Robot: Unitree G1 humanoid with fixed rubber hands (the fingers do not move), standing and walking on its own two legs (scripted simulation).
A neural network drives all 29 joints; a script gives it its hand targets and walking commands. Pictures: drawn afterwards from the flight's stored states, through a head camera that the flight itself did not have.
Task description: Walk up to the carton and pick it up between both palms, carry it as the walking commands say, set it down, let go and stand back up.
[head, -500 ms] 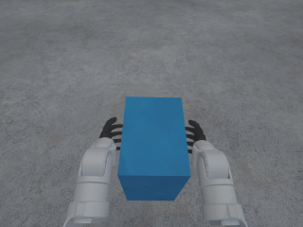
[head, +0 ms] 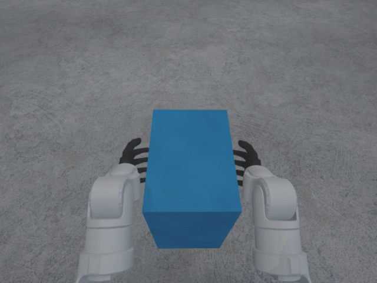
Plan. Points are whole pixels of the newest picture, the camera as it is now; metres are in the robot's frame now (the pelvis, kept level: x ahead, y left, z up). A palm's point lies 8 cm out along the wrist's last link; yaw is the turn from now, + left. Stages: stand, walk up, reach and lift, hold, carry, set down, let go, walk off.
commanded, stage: carry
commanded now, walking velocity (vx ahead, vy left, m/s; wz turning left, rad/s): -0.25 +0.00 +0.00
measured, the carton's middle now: (189, 185) +0.32 +0.00 +0.01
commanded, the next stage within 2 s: none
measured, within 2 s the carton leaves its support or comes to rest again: neither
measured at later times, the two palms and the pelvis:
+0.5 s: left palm (123, 228) +0.19 +0.12 +0.08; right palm (268, 231) +0.19 -0.13 +0.08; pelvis -0.11 -0.01 +0.00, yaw -1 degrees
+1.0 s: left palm out of the picture +0.04 +0.13 +0.08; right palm out of the picture +0.04 -0.11 +0.09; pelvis -0.26 +0.00 +0.01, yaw -1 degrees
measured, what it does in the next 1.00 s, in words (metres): walks backwards: right foot, then left foot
